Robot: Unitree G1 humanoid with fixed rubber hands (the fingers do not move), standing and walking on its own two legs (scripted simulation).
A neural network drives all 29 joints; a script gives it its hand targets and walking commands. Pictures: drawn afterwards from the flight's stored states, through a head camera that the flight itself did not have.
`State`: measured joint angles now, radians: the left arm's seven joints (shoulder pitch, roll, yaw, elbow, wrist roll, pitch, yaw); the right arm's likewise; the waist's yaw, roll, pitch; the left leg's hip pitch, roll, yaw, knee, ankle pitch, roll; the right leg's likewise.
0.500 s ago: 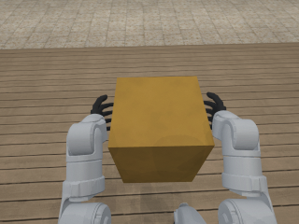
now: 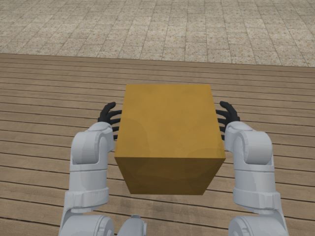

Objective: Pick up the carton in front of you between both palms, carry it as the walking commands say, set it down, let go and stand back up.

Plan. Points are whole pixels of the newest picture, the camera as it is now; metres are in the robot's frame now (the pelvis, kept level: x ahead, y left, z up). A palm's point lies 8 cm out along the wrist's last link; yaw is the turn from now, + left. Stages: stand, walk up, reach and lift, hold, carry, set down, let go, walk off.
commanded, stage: carry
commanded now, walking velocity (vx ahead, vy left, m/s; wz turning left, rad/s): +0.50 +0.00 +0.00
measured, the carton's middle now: (167, 143) +0.36 +0.02 +0.01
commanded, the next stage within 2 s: none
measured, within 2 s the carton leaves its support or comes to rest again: neither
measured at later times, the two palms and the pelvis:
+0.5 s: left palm (130, 61) +0.67 +0.16 +0.05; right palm (216, 65) +0.64 -0.14 +0.06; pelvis +0.30 +0.04 -0.04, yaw -2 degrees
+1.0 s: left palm (141, 35) +0.93 +0.16 +0.00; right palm (205, 34) +0.95 -0.14 +0.00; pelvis +0.59 -0.01 -0.08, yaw +0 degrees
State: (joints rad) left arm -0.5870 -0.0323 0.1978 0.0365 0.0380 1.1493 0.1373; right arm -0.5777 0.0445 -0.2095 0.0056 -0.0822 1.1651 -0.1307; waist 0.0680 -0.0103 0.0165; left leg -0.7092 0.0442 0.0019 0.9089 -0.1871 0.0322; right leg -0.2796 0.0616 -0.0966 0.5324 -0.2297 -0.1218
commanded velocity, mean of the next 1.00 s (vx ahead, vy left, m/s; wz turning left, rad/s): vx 0.50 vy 0.00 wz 0.00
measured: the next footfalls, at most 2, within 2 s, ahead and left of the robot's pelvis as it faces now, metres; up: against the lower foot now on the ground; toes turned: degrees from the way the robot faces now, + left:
left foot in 0.18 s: +0.29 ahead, +0.07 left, -0.04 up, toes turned +1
right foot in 0.72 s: +0.61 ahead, -0.04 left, -0.08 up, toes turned -3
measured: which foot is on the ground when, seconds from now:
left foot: up 0.00-0.16, down 0.18-0.70, up 0.72-1.00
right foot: down 0.00-0.20, up 0.22-0.70, down 0.72-1.00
